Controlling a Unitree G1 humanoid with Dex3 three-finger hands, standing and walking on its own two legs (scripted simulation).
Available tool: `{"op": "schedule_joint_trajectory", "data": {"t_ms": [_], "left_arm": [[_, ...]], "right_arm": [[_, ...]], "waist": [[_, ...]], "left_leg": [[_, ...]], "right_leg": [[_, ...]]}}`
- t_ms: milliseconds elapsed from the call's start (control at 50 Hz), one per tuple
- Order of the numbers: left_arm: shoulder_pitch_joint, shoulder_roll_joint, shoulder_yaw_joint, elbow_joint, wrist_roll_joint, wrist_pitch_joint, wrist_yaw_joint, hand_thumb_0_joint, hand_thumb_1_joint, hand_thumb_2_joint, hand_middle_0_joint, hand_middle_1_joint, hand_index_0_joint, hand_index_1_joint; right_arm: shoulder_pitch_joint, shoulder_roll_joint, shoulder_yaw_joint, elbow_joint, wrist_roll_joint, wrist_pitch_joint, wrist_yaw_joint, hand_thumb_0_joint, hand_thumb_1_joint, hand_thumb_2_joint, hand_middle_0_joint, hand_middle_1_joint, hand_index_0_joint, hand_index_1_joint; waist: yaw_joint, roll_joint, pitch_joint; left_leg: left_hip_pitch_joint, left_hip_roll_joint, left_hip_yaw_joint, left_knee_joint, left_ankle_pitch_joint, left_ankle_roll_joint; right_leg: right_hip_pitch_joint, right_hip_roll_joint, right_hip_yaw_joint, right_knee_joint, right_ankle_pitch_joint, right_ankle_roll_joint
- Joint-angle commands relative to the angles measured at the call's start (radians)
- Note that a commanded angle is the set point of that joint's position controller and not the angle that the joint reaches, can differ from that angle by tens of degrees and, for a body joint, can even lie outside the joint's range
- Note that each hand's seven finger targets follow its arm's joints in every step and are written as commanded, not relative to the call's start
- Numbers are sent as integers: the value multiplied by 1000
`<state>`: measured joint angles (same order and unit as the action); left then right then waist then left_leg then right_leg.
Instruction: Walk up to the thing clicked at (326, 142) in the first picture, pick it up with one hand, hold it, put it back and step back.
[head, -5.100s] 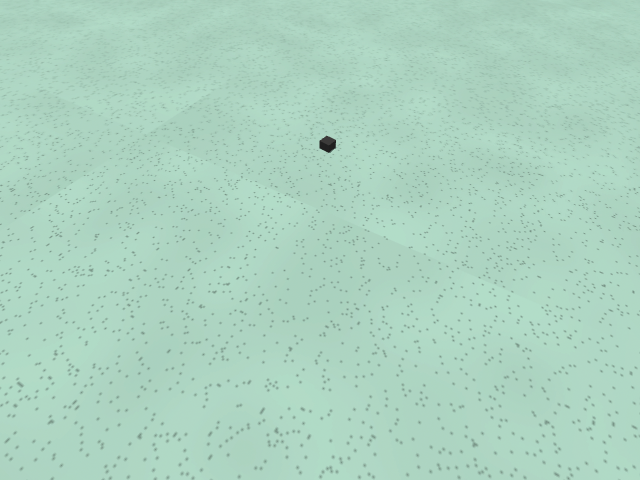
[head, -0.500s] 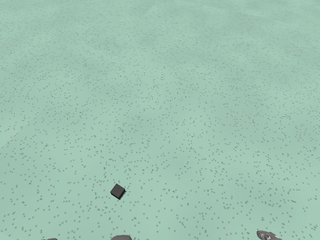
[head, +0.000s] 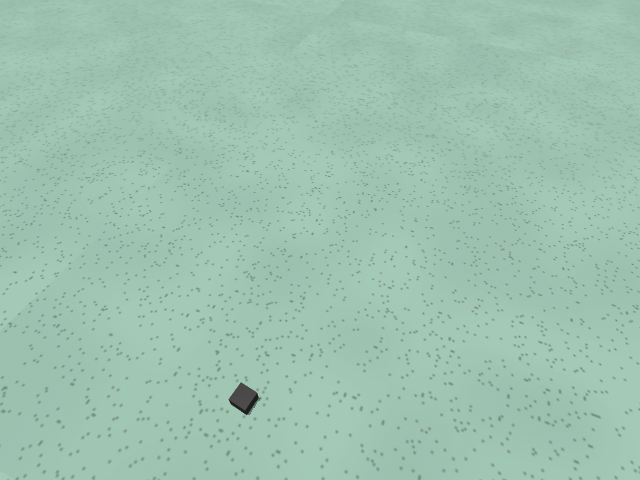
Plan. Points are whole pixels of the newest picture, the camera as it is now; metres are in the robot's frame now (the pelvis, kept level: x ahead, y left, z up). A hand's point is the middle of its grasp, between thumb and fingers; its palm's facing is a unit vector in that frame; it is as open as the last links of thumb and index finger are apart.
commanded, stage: walk up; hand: left
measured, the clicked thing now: (243, 398) +0.46 +0.23 -0.76
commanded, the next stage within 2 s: stand in 0.40 s
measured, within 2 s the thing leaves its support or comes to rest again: neither
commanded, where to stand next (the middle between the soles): +0.08 +0.00 m, yaw -1 degrees
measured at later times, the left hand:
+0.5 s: hand out of the picture +0.08 +0.25 -0.16, palm faces -0.03 -0.94 -0.33, open 7.3 cm
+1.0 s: hand out of the picture +0.12 +0.24 -0.15, palm faces -0.02 -0.94 -0.34, open 7.3 cm
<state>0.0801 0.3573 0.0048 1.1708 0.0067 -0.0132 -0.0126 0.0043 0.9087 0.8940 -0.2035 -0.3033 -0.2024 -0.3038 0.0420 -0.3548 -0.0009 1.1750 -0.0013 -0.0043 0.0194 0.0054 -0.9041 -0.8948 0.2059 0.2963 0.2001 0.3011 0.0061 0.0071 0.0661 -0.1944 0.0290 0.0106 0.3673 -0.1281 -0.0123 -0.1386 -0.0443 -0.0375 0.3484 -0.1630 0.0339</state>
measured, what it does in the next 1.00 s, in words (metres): stands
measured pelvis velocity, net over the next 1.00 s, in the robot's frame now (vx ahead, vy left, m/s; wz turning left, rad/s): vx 0.04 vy -0.01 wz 0.00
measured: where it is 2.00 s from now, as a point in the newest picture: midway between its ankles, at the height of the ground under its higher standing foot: outside the picture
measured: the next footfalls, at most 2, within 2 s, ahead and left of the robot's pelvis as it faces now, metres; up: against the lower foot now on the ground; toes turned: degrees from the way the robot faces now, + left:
none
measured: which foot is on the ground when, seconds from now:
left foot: down 0.00-1.00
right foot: down 0.00-1.00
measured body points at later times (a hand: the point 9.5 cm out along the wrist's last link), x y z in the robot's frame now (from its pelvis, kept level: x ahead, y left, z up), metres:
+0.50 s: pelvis +0.01 +0.00 +0.00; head +0.02 +0.00 +0.45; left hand +0.08 +0.30 -0.13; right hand +0.09 -0.30 -0.13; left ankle +0.05 +0.13 -0.75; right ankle +0.02 -0.14 -0.75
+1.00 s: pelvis +0.04 -0.01 +0.00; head +0.04 -0.01 +0.45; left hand +0.12 +0.29 -0.13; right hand +0.13 -0.31 -0.13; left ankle +0.05 +0.13 -0.75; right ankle +0.02 -0.14 -0.75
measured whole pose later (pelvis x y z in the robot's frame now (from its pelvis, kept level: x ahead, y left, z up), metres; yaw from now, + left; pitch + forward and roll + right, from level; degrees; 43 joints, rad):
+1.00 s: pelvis +0.04 -0.01 +0.00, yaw +0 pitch -2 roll +0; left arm 0.09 0.35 0.01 1.14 0.01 -0.01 0.00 0.00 0.91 0.89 -0.20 -0.30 -0.20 -0.30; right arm 0.07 -0.35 -0.01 1.15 -0.01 -0.01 0.01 0.01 -0.90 -0.89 0.21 0.30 0.20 0.30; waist -0.01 0.00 0.04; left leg -0.14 0.04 0.00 0.34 -0.16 -0.03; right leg -0.08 -0.04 -0.05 0.32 -0.20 0.02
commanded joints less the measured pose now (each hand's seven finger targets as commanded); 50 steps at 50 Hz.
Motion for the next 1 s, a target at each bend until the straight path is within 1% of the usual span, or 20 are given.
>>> {"op": "schedule_joint_trajectory", "data": {"t_ms": [0, 40, 120, 200, 300, 360, 380, 400, 420, 460, 540, 580, 620, 640, 700, 780, 800, 860, 940, 980], "left_arm": [[-48, 210, 41, -56, -6, -18, 10, 0, 900, 900, -200, -300, -200, -300], [-43, 209, 39, -51, -5, -14, 10, 0, 900, 900, -200, -300, -200, -300], [-33, 203, 40, -56, -3, -12, 9, 0, 900, 900, -200, -300, -200, -300], [-30, 202, 42, -56, -3, -14, 9, 0, 900, 900, -200, -300, -200, -300], [-37, 202, 44, -62, -2, -15, 11, 0, 900, 900, -200, -300, -200, -300], [-32, 202, 44, -62, -4, -15, 12, 0, 900, 900, -200, -300, -200, -300], [-18, 201, 38, -61, 5, -13, 12, 0, 900, 900, -200, -300, -200, -300], [-26, 207, 41, -63, 8, -11, 12, 0, 900, 900, -200, -300, -200, -300], [-19, 200, 39, -65, 9, -11, 11, 0, 900, 900, -200, -300, -200, -300], [-18, 201, 39, -67, 8, -15, 13, 0, 900, 900, -200, -300, -200, -300], [-17, 204, 39, -70, 6, -19, 14, 0, 900, 900, -200, -300, -200, -300], [-14, 206, 39, -72, 4, -20, 15, 0, 900, 900, -200, -300, -200, -300], [-16, 206, 40, -73, 3, -20, 16, 0, 900, 900, -200, -300, -200, -300], [-19, 210, 40, -75, 3, -23, 17, 0, 900, 900, -200, -300, -200, -300], [-13, 208, 40, -76, 2, -23, 16, 0, 900, 900, -200, -300, -200, -300], [-16, 208, 42, -76, 1, -21, 19, 0, 900, 900, -200, -300, -200, -300], [-18, 206, 44, -76, 2, -20, 19, 0, 900, 900, -200, -300, -200, -300], [-20, 207, 44, -76, 1, -16, 20, 0, 900, 900, -200, -300, -200, -300], [-22, 209, 44, -80, 3, -19, 19, 0, 900, 900, -200, -300, -200, -300], [-37, 214, 45, -80, 2, -18, 21, 0, 900, 900, -200, -300, -200, -300]], "right_arm": [[-53, -213, -34, -66, 2, -23, -12, 0, -900, -900, 200, 300, 200, 300], [-60, -216, -36, -67, 1, -21, -13, 0, -900, -900, 200, 300, 200, 300], [-47, -214, -36, -70, -1, -21, -13, 0, -900, -900, 200, 300, 200, 300], [-35, -215, -37, -71, 0, -22, -13, 0, -900, -900, 200, 300, 200, 300], [-19, -210, -39, -71, 1, -23, -14, 0, -900, -900, 200, 300, 200, 300], [-24, -205, -38, -76, 2, -21, -15, 0, -900, -900, 200, 300, 200, 300], [-10, -211, -41, -78, -10, -20, -17, 0, -900, -900, 200, 300, 200, 300], [-10, -219, -43, -76, -12, -19, -18, 0, -900, -900, 200, 300, 200, 300], [-16, -222, -44, -76, -13, -20, -18, 0, -900, -900, 200, 300, 200, 300], [-23, -215, -45, -81, -10, -22, -17, 0, -900, -900, 200, 300, 200, 300], [-6, -209, -43, -79, -10, -25, -18, 0, -900, -900, 200, 300, 200, 300], [-11, -211, -44, -81, -10, -26, -18, 0, -900, -900, 200, 300, 200, 300], [-13, -209, -43, -82, -8, -27, -19, 0, -900, -900, 200, 300, 200, 300], [-7, -206, -42, -81, -7, -27, -19, 0, -900, -900, 200, 300, 200, 300], [-12, -209, -40, -82, -5, -27, -21, 0, -900, -900, 200, 300, 200, 300], [-12, -210, -39, -81, -5, -28, -24, 0, -900, -900, 200, 300, 200, 300], [-9, -209, -38, -82, -4, -27, -25, 0, -900, -900, 200, 300, 200, 300], [-19, -211, -39, -84, -5, -25, -25, 0, -900, -900, 200, 300, 200, 300], [-19, -211, -39, -85, -5, -24, -26, 0, -900, -900, 200, 300, 200, 300], [-13, -204, -37, -84, -6, -22, -26, 0, -900, -900, 200, 300, 200, 300]], "waist": [[-1, 8, -110], [2, 12, -86], [0, 14, -79], [-1, 13, -95], [-8, 5, -115], [-7, -2, -99], [-17, 10, -108], [-15, 17, -101], [-11, 28, -94], [-9, 2, -104], [-15, -3, -86], [-13, -6, -105], [-10, -7, -108], [-12, -18, -118], [-12, -6, -116], [-8, -4, -142], [-8, -6, -142], [-5, 1, -115], [-9, -10, -123], [-15, -11, -105]], "left_leg": [[26, 103, -105, -91, -35, 27], [13, 103, -115, -105, -89, 28], [-7, 106, -126, -118, -142, 31], [1, 103, -125, -108, -107, 30], [16, 102, -112, -88, -26, 28], [27, 96, -109, -80, -16, 25], [32, 102, -110, -105, -102, 17], [14, 110, -121, -114, -146, 22], [6, 111, -126, -123, -153, 21], [14, 109, -117, -105, -85, 23], [28, 101, -103, -91, -31, 20], [59, 107, -100, -80, 38, 22], [59, 105, -94, -75, 70, 21], [71, 111, -94, -70, 115, 22], [81, 107, -84, -61, 140, 21], [97, 116, -85, -51, 224, 20], [93, 116, -79, -50, 230, 22], [89, 111, -82, -65, 175, 16], [110, 115, -79, -58, 189, 16], [90, 109, -77, -65, 160, 14]], "right_leg": [[13, -98, 87, -77, 4, -43], [-9, -92, 84, -75, -25, -44], [-8, -88, 85, -77, -44, -45], [3, -90, 86, -72, -12, -45], [20, -95, 83, -70, 26, -44], [-1, -95, 88, -75, 31, -42], [-22, -91, 80, -81, -77, -38], [-15, -91, 82, -74, -77, -42], [-14, -89, 80, -69, -71, -42], [0, -98, 84, -73, -36, -41], [-13, -102, 86, -80, -10, -40], [-6, -104, 86, -74, 30, -42], [8, -103, 80, -74, 51, -39], [20, -105, 81, -69, 74, -39], [26, -107, 82, -76, 113, -36], [68, -110, 74, -62, 187, -36], [77, -111, 72, -64, 196, -37], [53, -103, 67, -76, 135, -36], [52, -107, 71, -83, 158, -35], [56, -109, 75, -90, 147, -36]]}}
